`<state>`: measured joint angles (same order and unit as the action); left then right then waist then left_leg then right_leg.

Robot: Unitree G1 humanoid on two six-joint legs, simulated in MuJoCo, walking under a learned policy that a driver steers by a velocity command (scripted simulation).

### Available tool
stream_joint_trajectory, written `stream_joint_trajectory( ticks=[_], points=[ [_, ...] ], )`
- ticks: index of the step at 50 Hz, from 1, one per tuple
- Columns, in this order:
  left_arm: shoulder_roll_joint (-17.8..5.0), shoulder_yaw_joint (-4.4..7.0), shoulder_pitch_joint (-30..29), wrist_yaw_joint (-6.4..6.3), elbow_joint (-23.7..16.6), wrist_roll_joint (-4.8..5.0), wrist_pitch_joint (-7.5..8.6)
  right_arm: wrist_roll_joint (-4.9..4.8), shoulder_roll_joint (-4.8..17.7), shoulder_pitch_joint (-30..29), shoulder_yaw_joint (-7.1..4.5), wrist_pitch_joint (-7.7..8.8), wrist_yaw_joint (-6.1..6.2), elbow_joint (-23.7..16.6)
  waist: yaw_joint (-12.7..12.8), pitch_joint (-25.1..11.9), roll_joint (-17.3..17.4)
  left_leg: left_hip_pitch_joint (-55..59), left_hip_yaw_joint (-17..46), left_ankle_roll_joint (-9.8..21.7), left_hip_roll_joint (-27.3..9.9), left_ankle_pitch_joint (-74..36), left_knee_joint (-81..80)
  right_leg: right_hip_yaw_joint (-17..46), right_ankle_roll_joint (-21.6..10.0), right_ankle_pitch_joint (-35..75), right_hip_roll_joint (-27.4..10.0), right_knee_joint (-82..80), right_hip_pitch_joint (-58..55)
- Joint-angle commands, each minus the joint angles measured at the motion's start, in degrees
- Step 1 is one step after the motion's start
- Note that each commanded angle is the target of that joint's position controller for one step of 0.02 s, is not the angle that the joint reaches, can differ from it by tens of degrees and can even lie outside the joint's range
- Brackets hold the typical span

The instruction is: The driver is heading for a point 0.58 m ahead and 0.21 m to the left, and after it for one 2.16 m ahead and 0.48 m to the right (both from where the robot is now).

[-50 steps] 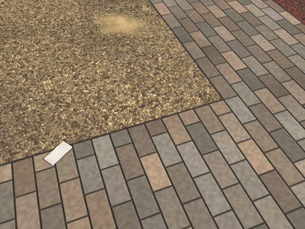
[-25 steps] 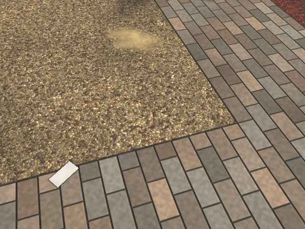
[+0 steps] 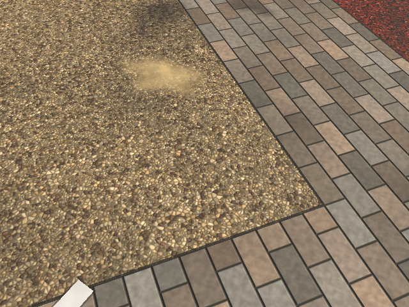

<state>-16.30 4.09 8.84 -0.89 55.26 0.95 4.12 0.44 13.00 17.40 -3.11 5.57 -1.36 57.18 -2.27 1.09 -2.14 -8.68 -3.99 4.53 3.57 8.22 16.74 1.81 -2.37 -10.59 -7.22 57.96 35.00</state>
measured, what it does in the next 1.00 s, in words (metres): walks ahead, turning left: right foot, then left foot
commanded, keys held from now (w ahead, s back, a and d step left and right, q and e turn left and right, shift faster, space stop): w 0.18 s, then w+q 0.66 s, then w+e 0.16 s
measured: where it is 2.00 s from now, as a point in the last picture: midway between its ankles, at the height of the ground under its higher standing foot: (162, 165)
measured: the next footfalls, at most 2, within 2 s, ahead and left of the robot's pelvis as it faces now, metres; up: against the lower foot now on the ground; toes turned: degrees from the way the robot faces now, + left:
right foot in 0.34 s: +0.38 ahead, -0.16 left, +0.00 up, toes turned +0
left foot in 0.86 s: +0.61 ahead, +0.15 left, +0.00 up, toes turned +23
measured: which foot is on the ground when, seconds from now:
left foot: down 0.00-0.34, up 0.36-0.84, down 0.86-1.00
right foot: up 0.00-0.32, down 0.34-0.88, up 0.90-1.00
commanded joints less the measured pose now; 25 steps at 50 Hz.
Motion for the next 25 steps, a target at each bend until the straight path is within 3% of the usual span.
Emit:
stream_joint_trajectory(
  ticks=[1,6,11,14,15,16,17,18,19,20,21,22,23,25],
  points=[
    [-3.0,0.88,-1.2,-0.04,-2.8,-0.63,-0.03,-0.14,9.1,-1.1,-1.55,0.76,1.21,-3.0,1.8,1.9,4.6,1.2,14.2,8.0,-16.6,-0.9,-12.3,2.0,1.6,8.5,-1.9,-7.4,6.8],
    [-1.3,0.1,-10.0,1.05,-5.4,-0.3,0.71,-0.73,9.0,3.7,-1.31,0.22,1.97,-1.5,-0.9,3.4,5.0,3.3,8.5,6.2,-14.6,-4.5,-12.4,-0.9,2.1,18.4,0.5,-20.5,4.8],
    [-1.2,-0.72,-17.6,2.65,-8.8,0.16,1.56,-1.13,9.3,8.8,-1.64,-1.32,2.12,0.8,-2.8,5.7,4.8,12.1,8.8,6.5,-17.5,-9.8,-8.1,-1.2,1.2,13.8,2.1,-27.7,6.4],
    [-3.7,-0.04,-14.6,3.21,-9.0,0.36,2.4,-1.5,10.9,7.4,-2.38,-2.08,2.41,0.3,0.2,3.6,7.0,14.2,10.9,5.4,-18.8,-19.7,-2.6,-1.6,-0.1,8.0,4.2,-30.9,-1.2],
    [-5.5,0.79,-9.9,3.07,-7.9,0.31,2.68,-1.55,11.4,5.9,-2.55,-2.27,2.38,-0.2,3.1,0.6,8.0,13.3,10.5,4.7,-17.9,-29.1,2.3,-3.0,-1.1,6.8,6.1,-31.6,-9.0],
    [-8.2,2.26,-0.2,2.6,-5.1,0.18,2.81,-1.35,10.3,4.8,-2.1,-2.4,2.28,-0.8,7.6,-5.6,7.6,9.4,8.6,3.0,-14.7,-33.3,12.5,-3.5,-2.8,8.3,6.6,-31.5,-23.0],
    [-12.4,3.45,11.4,1.93,-2.9,-0.99,2.85,-0.5,8.1,4.4,-1.11,-2.3,2.2,-2.7,11.5,-15.3,3.3,-3.2,6.3,0.9,-10.7,-19.6,29.7,6.5,-6.4,8.4,-3.3,-28.3,-42.5],
    [-16.0,4.21,15.4,2.01,-1.3,-1.08,2.27,-0.94,-0.6,12.6,1.12,-1.16,1.67,-3.0,7.4,-24.7,-13.0,-25.7,4.8,-3.2,-0.8,19.9,49.9,32.8,-15.1,-1.2,-17.9,-33.8,-62.6],
    [-9.8,2.52,14.8,1.91,-1.8,-0.86,2.13,-2.5,5.7,9.3,-0.34,-0.21,1.73,-2.2,9.4,-23.7,-9.3,-30.7,12.2,-2.6,-2.9,25.3,57.4,37.1,-13.8,-7.8,-16.8,-39.1,-59.7],
    [-6.9,1.61,9.6,1.58,-2.6,-0.7,2.25,-3.63,9.1,3.8,-1.46,0.21,1.89,-4.1,8.8,-14.1,-7.3,-34.7,11.2,-2.0,-5.8,20.9,59.0,27.4,-10.6,-6.7,-15.0,-40.4,-51.9],
    [-5.2,1.02,5.0,1.49,-3.4,-0.9,2.41,-3.56,8.9,1.1,-1.58,0.19,2.32,-4.6,7.1,-9.2,-3.4,-33.1,9.8,-1.8,-8.7,15.6,57.3,20.5,-9.0,-2.9,-13.0,-42.1,-43.2],
    [-3.3,0.58,2.1,1.62,-3.5,-1.18,2.58,-2.84,8.2,-0.1,-2.01,-0.21,2.62,-4.8,5.6,-5.3,-2.2,-30.7,9.6,-1.8,-10.3,12.2,54.4,15.1,-8.0,0.4,-11.0,-44.4,-35.8],
    [-2.3,0.26,0.6,1.66,-3.3,-1.8,2.8,-2.66,6.9,1.3,-2.27,-1.01,2.58,-4.6,3.5,-3.9,-3.6,-27.1,10.1,-1.7,-11.8,9.7,52.7,10.6,-7.2,2.0,-9.4,-46.3,-31.0],
    [-2.3,0.43,-0.1,1.58,-2.7,-1.82,2.91,-2.82,4.1,2.1,-2.21,-2.57,2.31,-5.0,1.9,-1.8,-3.6,-25.1,9.6,-1.6,-12.8,8.5,50.6,5.4,-7.5,4.0,-8.7,-49.2,-26.6]
  ],
)
Keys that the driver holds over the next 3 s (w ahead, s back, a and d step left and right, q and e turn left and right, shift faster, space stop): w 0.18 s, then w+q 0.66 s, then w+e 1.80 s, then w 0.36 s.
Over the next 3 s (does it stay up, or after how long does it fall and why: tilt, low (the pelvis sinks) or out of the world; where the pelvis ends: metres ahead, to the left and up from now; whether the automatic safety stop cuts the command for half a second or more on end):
stays up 1.64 -0.11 -0.02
